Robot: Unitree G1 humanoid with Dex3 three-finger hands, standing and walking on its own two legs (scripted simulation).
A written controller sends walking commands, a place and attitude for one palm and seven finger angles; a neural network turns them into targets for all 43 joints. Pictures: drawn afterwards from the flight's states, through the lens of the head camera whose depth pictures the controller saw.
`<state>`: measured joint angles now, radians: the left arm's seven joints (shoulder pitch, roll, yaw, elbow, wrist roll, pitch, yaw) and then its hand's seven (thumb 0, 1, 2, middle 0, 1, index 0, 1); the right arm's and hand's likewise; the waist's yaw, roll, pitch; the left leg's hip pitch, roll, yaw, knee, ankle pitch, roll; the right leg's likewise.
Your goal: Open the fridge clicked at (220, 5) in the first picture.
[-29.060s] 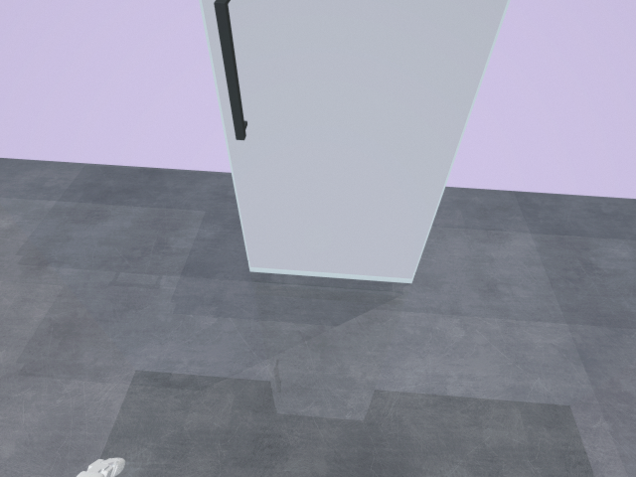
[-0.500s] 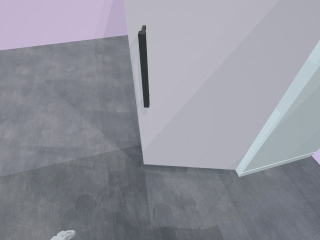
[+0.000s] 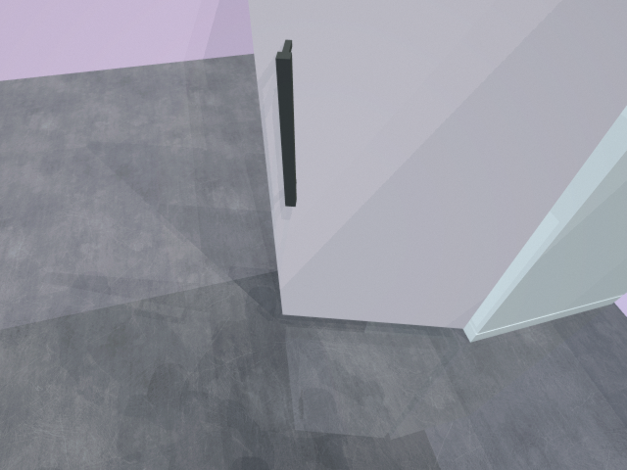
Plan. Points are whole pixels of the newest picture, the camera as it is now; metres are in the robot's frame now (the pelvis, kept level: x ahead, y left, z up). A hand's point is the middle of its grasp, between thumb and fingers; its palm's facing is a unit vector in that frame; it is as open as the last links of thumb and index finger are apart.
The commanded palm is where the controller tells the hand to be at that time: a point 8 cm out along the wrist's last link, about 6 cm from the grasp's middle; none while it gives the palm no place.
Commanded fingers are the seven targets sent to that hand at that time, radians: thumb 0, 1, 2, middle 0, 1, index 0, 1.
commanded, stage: look to check the result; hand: left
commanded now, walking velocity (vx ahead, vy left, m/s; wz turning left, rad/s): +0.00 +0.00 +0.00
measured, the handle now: (289, 134) +0.63 +0.08 +0.07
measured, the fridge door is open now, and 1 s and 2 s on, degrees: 71 71 71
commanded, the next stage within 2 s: stand and wait in 0.16 s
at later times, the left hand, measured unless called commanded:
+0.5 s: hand out of the picture +0.10 +0.23 -0.16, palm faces -0.03 -0.95 -0.32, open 7.4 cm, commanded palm none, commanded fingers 0.00 0.90 0.90 -0.20 -0.30 -0.20 -0.30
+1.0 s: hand out of the picture +0.10 +0.22 -0.16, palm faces -0.04 -0.94 -0.33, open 7.4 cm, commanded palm none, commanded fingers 0.00 0.90 0.90 -0.20 -0.30 -0.20 -0.30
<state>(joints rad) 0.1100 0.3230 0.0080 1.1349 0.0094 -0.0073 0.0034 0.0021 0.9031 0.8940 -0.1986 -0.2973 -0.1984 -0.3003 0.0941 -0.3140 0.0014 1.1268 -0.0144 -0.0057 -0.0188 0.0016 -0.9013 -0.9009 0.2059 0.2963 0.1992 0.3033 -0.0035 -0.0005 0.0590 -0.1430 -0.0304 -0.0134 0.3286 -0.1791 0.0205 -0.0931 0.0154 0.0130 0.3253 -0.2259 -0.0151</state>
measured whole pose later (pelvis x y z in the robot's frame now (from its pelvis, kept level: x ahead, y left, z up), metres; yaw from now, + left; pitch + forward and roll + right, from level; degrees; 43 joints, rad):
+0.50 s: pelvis +0.01 -0.01 +0.00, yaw +0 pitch +0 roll +0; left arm 0.08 0.32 0.01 1.11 0.01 -0.01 0.00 0.00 0.90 0.89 -0.20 -0.30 -0.20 -0.30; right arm 0.09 -0.32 0.00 1.12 -0.02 -0.01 -0.02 0.00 -0.90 -0.90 0.21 0.30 0.20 0.30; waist -0.01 0.00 0.05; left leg -0.12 -0.02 -0.01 0.31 -0.18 0.01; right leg -0.08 0.02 0.02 0.32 -0.23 -0.02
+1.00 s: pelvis +0.01 -0.01 +0.00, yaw -1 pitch +0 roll +0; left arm 0.10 0.32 0.00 1.12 0.01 -0.01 0.01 0.00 0.90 0.89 -0.20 -0.30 -0.20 -0.30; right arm 0.10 -0.32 0.00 1.12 -0.01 0.00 -0.02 0.00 -0.90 -0.90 0.21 0.30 0.20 0.30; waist -0.01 0.00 0.05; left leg -0.11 -0.01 -0.01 0.31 -0.19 0.00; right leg -0.07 0.04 0.02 0.30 -0.23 -0.04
